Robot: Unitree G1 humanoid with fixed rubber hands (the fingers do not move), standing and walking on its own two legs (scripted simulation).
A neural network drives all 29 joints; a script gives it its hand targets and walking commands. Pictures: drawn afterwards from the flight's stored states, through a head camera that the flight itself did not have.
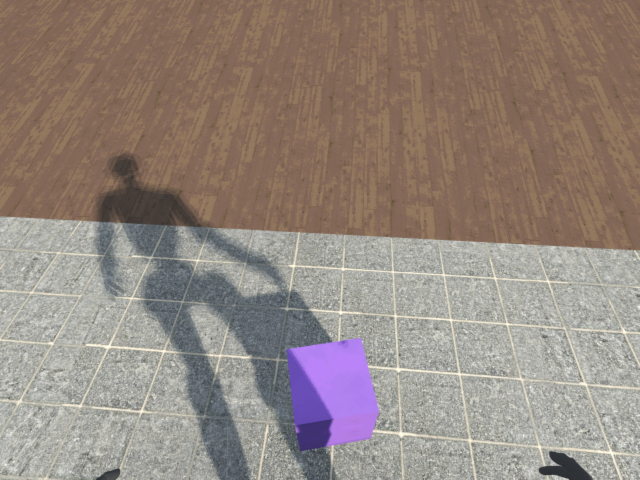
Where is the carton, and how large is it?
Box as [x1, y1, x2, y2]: [287, 338, 378, 450]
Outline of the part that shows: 360,338 287,349 294,422 300,450 370,438 378,409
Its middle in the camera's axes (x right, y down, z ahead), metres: +0.03 +0.45 +1.11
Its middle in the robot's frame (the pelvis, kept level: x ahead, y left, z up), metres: +0.45 -0.01 -0.66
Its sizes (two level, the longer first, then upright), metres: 0.210 0.200 0.250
